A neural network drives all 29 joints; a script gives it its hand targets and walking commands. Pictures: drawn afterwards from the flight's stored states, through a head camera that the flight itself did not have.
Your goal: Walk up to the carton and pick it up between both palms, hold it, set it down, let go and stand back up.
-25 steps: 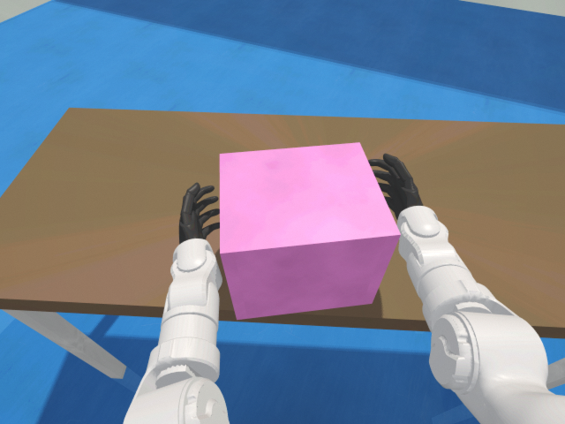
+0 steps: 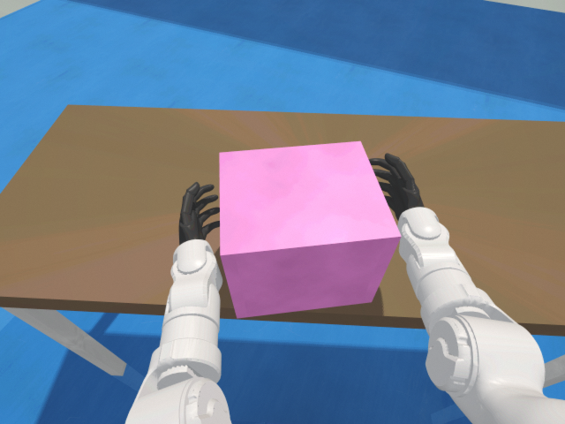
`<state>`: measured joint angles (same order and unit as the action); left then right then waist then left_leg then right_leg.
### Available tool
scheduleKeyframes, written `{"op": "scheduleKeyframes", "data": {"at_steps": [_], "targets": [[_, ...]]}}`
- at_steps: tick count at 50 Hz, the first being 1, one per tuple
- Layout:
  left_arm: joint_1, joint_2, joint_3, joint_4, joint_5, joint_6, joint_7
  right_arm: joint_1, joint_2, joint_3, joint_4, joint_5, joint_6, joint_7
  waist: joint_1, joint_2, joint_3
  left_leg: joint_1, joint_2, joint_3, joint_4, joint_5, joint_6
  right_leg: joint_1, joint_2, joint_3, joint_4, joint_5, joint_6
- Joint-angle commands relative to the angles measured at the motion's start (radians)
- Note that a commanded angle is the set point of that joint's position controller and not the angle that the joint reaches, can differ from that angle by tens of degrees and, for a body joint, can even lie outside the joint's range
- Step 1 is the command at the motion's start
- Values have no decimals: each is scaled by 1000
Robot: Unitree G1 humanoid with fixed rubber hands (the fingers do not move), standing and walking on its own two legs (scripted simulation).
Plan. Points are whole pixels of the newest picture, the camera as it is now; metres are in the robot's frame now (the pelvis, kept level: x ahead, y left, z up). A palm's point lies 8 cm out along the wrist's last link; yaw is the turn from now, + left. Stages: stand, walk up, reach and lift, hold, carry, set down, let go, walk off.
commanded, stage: set down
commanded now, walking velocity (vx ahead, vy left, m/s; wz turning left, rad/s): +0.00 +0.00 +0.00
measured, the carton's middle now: (298, 230) +0.43 +0.00 +0.02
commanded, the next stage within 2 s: none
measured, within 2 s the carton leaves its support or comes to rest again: neither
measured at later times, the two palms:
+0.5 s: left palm (195, 240) +0.38 +0.16 +0.05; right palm (406, 208) +0.43 -0.16 +0.07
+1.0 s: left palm (195, 247) +0.39 +0.16 +0.02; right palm (403, 206) +0.44 -0.16 +0.06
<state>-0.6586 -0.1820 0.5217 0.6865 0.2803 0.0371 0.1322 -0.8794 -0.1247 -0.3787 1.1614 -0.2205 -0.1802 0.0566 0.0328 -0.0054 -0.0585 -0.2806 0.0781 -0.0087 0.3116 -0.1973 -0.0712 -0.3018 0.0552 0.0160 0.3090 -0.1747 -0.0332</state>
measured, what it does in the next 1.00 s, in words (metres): stands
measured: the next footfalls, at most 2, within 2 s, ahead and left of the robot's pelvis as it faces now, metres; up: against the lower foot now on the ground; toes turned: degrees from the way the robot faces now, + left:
none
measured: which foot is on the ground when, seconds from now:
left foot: down 0.00-1.00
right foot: down 0.00-1.00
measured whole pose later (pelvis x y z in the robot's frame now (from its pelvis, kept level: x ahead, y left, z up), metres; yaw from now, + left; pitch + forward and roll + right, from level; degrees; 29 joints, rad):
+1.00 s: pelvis +0.00 +0.00 +0.00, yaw +0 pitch +13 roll -1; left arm -0.69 -0.07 0.36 0.88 0.20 -0.03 0.24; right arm -0.96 -0.20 -0.18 1.30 0.06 -0.16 0.07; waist 0.03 -0.01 -0.08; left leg -0.37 0.08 0.00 0.36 -0.21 -0.07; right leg -0.39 0.06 0.02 0.34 -0.17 -0.03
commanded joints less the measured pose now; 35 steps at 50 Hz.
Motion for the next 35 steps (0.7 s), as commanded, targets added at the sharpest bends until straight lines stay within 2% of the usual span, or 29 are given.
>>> {"op": "scheduleKeyframes", "data": {"at_steps": [1, 2, 3, 4, 5, 6, 7, 8, 9, 10, 11, 13, 14, 15, 16, 17, 18, 19, 21, 22, 24, 25, 27, 28, 31, 32, 33, 34, 35], "targets": [[-551, -346, -194, -38, 114, -58, -66, -433, 480, 81, -93, -108, -46, 174, 155, -27, -529, 84, -38, 152, 57, 545, 26, 175, -20, -84, 84, 451, 45], [-570, -332, -178, -20, 114, -53, -68, -472, 478, 68, -103, -118, -47, 175, 154, -50, -521, 71, -43, 161, 55, 507, 32, 177, -28, -86, 77, 452, 48], [-551, -336, -190, -29, 123, -58, -66, -449, 481, 74, -106, -109, -53, 173, 152, -23, -537, 66, -45, 156, 57, 514, 29, 183, -26, -87, 89, 469, 40], [-541, -337, -178, -26, 121, -53, -68, -425, 469, 56, -84, -118, -45, 170, 129, -50, -497, 68, -40, 151, 55, 507, 34, 185, -23, -86, 88, 476, 48], [-523, -335, -158, -13, 130, -52, -73, -425, 473, 60, -96, -122, -40, 174, 152, -55, -472, 72, -42, 155, 38, 477, 40, 189, -28, -85, 73, 424, 45], [-548, -327, -193, -39, 113, -45, -68, -450, 466, 59, -117, -127, -37, 175, 145, -31, -519, 79, -47, 154, 41, 489, 34, 191, -27, -91, 74, 436, 46], [-534, -323, -159, -14, 129, -41, -77, -414, 470, 42, -75, -131, -26, 176, 140, -35, -467, 49, -47, 158, 33, 453, 39, 192, -37, -82, 75, 423, 47], [-529, -323, -161, -23, 127, -47, -77, -430, 471, 50, -111, -140, -32, 174, 142, -61, -487, 58, -47, 159, 34, 457, 47, 194, -28, -85, 85, 442, 52], [-529, -316, -169, -19, 119, -50, -75, -429, 462, 49, -129, -132, -36, 172, 136, -45, -495, 42, -47, 160, 38, 454, 44, 196, -33, -76, 88, 467, 48], [-530, -325, -168, -27, 117, -49, -78, -436, 476, 58, -126, -132, -37, 177, 148, -43, -498, 43, -51, 154, 31, 452, 47, 215, -40, -77, 86, 478, 51], [-533, -332, -161, -20, 111, -48, -79, -416, 483, 57, -109, -129, -27, 181, 141, -60, -487, 18, -52, 157, 22, 421, 52, 225, -36, -76, 92, 448, 56], [-512, -313, -144, -3, 128, -44, -83, -408, 489, 61, -106, -141, -20, 178, 148, -60, -456, 21, -53, 164, 20, 422, 51, 237, -40, -78, 94, 475, 59], [-513, -311, -153, -22, 115, -46, -78, -412, 459, 55, -119, -144, -23, 178, 134, -70, -467, 22, -48, 158, 19, 428, 48, 237, -33, -83, 98, 474, 58], [-523, -316, -169, -34, 111, -50, -79, -419, 477, 63, -130, -135, -30, 181, 137, -62, -500, 17, -52, 161, 23, 435, 45, 244, -35, -80, 95, 485, 56], [-509, -309, -145, -13, 127, -50, -83, -412, 474, 61, -120, -133, -26, 182, 152, -53, -459, 14, -53, 164, 21, 434, 47, 244, -37, -76, 98, 471, 53], [-485, -309, -154, -20, 129, -43, -87, -386, 474, 71, -118, -127, -24, 182, 145, -44, -458, 14, -55, 166, 26, 442, 46, 253, -37, -78, 98, 493, 56], [-523, -321, -133, -14, 133, -38, -84, -404, 463, 40, -111, -135, -16, 180, 132, -69, -435, 17, -53, 157, 18, 403, 53, 242, -31, -75, 85, 427, 55], [-510, -311, -134, -28, 142, -39, -84, -391, 458, 43, -102, -139, -12, 187, 144, -51, -449, 30, -53, 160, 16, 408, 51, 229, -36, -80, 84, 412, 55], [-470, -325, -148, -25, 138, -45, -83, -380, 480, 70, -138, -127, -25, 187, 147, -51, -460, 47, -47, 152, 34, 463, 46, 210, -31, -78, 94, 462, 54], [-484, -315, -146, -34, 136, -45, -82, -405, 460, 60, -150, -137, -25, 188, 157, -66, -481, 56, -49, 155, 24, 455, 46, 222, -31, -82, 87, 456, 55], [-494, -269, -122, -15, 133, -42, -75, -377, 410, 39, -94, -136, -8, 186, 147, -56, -456, 42, -52, 158, 24, 447, 50, 217, -32, -73, 86, 432, 54], [-505, -302, -110, -10, 149, -45, -85, -391, 464, 29, -119, -161, -7, 188, 143, -89, -435, -1, -59, 166, 6, 360, 65, 245, -41, -72, 80, 431, 58], [-473, -265, -90, 7, 151, -43, -92, -380, 440, 32, -143, -173, -8, 181, 150, -93, -421, -14, -65, 170, -2, 377, 65, 276, -50, -66, 94, 507, 70], [-488, -285, -101, 2, 148, -35, -83, -369, 430, 9, -125, -159, -3, 180, 135, -77, -424, -17, -62, 161, 5, 398, 60, 258, -36, -68, 98, 465, 62], [-486, -188, -80, -11, 148, -52, -63, -376, 336, 17, -127, -133, -6, 176, 158, -55, -439, 11, -58, 160, 12, 415, 56, 228, -42, -67, 97, 463, 59], [-495, -155, -86, -27, 130, -51, -54, -352, 297, 8, -128, -132, -3, 166, 145, -65, -454, 8, -63, 161, 12, 417, 58, 256, -36, -63, 96, 470, 63], [-467, -127, -70, 7, 134, -52, -52, -369, 267, 23, -136, -111, -6, 152, 155, -88, -429, -25, -65, 167, 8, 380, 66, 272, -40, -54, 95, 482, 58], [-477, -110, -88, -27, 116, -64, -39, -375, 252, 44, -147, -92, -10, 149, 157, -78, -467, -11, -66, 164, 11, 411, 64, 279, -37, -54, 103, 509, 66], [-494, -93, -106, -26, 95, -66, -17, -381, 186, 23, -105, -76, -6, 138, 132, -56, -455, 18, -55, 150, 24, 446, 49, 216, -25, -61, 93, 443, 54]]}}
